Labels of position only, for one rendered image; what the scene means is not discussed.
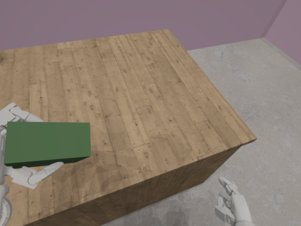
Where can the sponge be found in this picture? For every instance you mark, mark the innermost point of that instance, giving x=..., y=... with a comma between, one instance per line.
x=34, y=144

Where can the robot left forearm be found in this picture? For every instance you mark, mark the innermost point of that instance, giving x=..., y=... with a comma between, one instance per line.
x=5, y=205

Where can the robot left hand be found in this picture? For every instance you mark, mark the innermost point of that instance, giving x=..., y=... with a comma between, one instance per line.
x=25, y=176

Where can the table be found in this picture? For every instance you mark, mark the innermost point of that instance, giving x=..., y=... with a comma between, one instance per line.
x=158, y=125

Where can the robot right hand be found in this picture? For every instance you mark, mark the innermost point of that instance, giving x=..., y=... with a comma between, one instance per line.
x=236, y=208

